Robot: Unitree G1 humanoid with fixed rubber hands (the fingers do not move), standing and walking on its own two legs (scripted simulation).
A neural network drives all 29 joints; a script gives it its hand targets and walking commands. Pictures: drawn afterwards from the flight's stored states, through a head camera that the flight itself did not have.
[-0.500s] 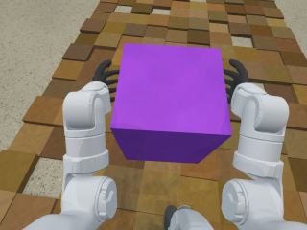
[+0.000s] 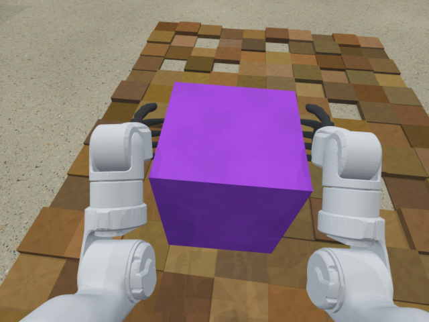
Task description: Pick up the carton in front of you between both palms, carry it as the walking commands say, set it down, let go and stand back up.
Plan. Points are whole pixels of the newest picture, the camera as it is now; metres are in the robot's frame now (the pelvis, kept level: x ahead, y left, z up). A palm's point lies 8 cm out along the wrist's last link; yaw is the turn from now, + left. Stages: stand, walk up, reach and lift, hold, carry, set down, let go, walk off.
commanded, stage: carry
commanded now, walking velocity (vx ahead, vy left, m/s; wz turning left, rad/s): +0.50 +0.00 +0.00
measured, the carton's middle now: (226, 174) +0.36 +0.00 +0.08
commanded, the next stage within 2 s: none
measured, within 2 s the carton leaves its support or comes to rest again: neither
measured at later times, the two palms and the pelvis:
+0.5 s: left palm (182, 88) +0.63 +0.10 +0.08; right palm (297, 84) +0.65 -0.20 +0.08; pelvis +0.29 -0.05 +0.00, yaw +1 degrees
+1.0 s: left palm (181, 39) +0.91 +0.13 +0.08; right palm (274, 39) +0.90 -0.17 +0.08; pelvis +0.61 -0.01 +0.00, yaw -1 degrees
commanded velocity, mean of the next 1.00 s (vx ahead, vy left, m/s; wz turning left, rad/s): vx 0.50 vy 0.00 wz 0.00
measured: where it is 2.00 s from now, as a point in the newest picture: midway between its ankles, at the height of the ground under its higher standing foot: (219, 142)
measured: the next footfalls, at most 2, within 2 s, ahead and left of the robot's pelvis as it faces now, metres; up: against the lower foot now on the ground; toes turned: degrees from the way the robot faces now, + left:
right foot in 0.32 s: +0.35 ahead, -0.12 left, -0.01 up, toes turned -8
left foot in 0.76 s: +0.64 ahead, +0.07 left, -0.01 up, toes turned +7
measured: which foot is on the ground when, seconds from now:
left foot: down 0.00-0.32, up 0.34-0.74, down 0.76-1.00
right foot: up 0.00-0.30, down 0.32-0.82, up 0.84-1.00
